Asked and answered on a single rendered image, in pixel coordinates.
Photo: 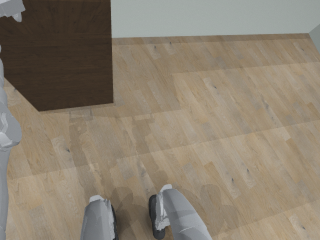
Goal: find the cabinet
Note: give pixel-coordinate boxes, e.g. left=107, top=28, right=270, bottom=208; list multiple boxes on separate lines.
left=0, top=0, right=114, bottom=112

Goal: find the robot left hand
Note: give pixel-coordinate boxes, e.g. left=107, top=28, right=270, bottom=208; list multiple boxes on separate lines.
left=0, top=0, right=26, bottom=22

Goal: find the robot right thigh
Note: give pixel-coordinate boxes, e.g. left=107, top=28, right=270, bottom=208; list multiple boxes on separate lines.
left=156, top=188, right=213, bottom=240

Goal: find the left robot upper arm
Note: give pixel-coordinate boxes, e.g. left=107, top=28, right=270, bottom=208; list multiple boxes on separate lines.
left=0, top=101, right=22, bottom=240

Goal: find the robot right foot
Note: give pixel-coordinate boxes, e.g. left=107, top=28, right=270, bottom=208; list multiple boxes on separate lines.
left=148, top=194, right=166, bottom=240

